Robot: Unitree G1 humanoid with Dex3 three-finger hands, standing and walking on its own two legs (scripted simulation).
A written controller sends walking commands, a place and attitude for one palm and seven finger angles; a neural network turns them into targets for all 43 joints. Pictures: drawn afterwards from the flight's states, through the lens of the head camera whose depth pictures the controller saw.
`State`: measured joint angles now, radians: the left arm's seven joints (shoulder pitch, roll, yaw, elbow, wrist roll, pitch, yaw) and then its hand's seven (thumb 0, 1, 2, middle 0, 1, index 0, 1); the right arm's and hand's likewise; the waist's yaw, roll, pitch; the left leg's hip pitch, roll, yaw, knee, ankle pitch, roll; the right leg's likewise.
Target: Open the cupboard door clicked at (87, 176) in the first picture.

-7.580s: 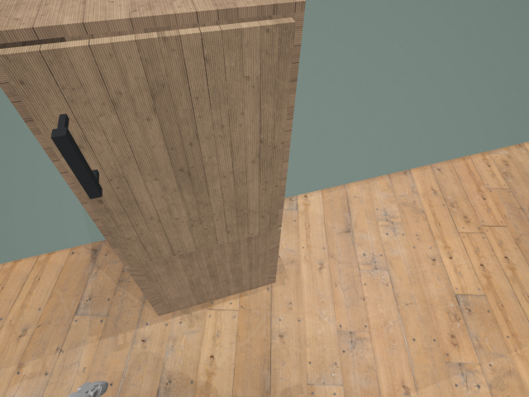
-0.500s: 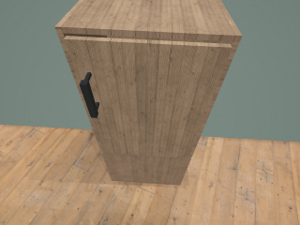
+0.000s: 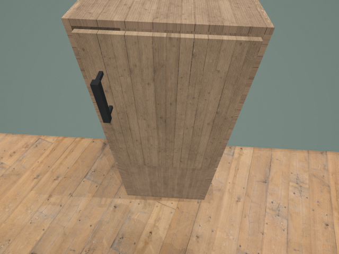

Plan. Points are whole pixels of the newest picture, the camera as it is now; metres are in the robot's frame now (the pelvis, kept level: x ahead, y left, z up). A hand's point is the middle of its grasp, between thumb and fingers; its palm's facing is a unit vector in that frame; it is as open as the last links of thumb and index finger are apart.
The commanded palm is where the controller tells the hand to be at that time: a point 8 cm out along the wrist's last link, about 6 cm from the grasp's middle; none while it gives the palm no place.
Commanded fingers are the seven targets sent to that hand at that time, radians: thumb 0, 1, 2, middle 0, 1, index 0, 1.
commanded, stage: shuffle to correct the standing spot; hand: left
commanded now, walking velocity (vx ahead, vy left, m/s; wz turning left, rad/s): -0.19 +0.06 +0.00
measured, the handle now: (104, 98) +0.48 +0.23 +0.08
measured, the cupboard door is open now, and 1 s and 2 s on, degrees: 0 0 0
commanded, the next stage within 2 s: come to a stop and stand still in 0.02 s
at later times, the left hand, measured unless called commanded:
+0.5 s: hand out of the picture -0.03 +0.23 -0.18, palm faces +0.05 -0.98 -0.17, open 7.3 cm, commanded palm none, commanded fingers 0.00 0.90 0.90 -0.20 -0.30 -0.20 -0.30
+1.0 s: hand out of the picture -0.03 +0.16 -0.18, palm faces +0.06 -0.97 -0.23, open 7.3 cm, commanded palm none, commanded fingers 0.00 0.90 0.90 -0.20 -0.30 -0.20 -0.30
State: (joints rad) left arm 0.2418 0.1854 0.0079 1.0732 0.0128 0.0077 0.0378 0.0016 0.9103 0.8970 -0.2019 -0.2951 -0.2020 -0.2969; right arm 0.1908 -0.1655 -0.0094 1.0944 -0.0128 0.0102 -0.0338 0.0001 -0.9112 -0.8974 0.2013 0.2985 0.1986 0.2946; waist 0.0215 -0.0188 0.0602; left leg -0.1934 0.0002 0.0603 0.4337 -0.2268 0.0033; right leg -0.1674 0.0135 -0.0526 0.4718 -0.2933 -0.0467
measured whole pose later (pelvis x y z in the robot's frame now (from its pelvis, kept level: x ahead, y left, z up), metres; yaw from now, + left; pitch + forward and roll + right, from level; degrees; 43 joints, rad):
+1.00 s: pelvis -0.05 -0.02 -0.01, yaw +2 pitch +0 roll +0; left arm 0.28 0.15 0.00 1.07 0.01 -0.02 0.04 0.01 0.94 0.90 -0.20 -0.30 -0.20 -0.30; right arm 0.30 -0.16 0.00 1.07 -0.02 -0.01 -0.03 0.01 -0.93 -0.90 0.20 0.30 0.20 0.29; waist -0.01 0.03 -0.01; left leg -0.24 0.03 0.06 0.56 -0.31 0.00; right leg -0.18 0.03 -0.06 0.54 -0.36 -0.05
